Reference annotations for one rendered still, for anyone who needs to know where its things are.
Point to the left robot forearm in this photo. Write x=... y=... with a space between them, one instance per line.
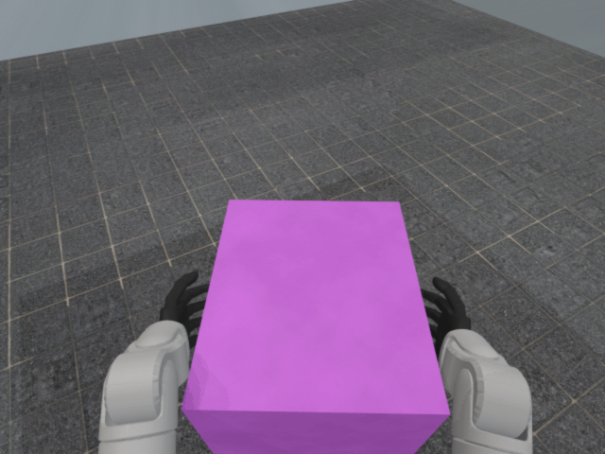
x=139 y=408

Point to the carton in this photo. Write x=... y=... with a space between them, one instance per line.
x=314 y=337

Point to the robot right hand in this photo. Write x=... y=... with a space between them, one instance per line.
x=452 y=315

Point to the robot left hand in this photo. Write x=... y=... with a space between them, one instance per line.
x=176 y=309

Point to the right robot forearm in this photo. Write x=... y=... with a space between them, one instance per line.
x=492 y=409

